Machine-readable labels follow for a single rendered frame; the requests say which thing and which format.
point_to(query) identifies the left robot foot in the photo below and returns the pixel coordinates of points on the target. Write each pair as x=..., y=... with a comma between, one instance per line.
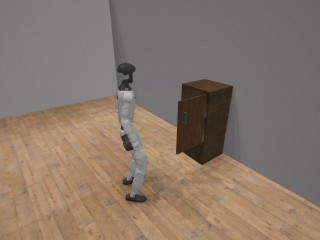
x=127, y=181

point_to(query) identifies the robot right upper arm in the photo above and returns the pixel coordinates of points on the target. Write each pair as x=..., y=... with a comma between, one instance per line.
x=127, y=100

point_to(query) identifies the cupboard door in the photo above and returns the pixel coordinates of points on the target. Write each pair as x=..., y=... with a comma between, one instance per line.
x=191, y=134

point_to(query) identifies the robot right forearm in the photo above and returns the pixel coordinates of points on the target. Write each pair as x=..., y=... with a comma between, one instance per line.
x=128, y=130

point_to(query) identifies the handle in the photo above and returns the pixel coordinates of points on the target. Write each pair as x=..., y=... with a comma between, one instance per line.
x=185, y=118

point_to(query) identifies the robot left shin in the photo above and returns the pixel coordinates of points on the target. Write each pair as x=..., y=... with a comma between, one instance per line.
x=132, y=168

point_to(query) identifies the robot right hand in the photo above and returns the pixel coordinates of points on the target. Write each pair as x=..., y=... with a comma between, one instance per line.
x=140, y=154

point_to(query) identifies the robot left upper arm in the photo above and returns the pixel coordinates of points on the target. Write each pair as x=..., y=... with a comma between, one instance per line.
x=116, y=105

